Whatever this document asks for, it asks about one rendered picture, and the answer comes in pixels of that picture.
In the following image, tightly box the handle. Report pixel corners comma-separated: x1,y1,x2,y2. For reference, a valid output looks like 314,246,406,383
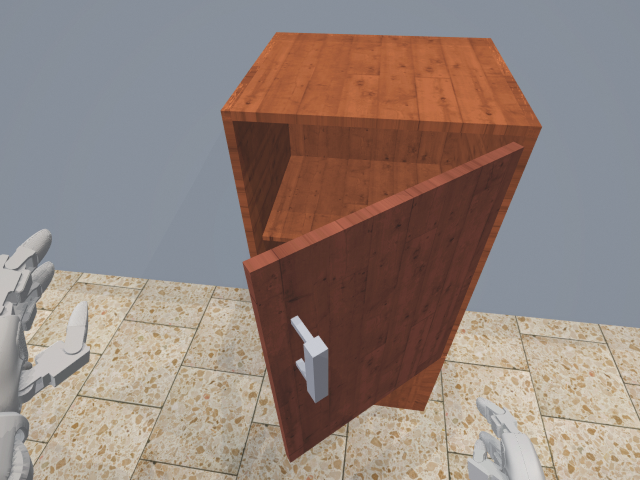
291,315,328,403

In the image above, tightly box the cupboard door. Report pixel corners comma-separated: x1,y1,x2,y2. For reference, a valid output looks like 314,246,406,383
243,142,524,463

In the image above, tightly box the left robot forearm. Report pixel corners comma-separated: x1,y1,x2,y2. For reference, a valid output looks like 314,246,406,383
0,412,34,480

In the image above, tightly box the right robot hand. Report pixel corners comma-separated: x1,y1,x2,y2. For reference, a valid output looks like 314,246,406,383
467,397,546,480

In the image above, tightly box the left robot hand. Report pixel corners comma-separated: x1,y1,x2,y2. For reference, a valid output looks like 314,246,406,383
0,229,90,414

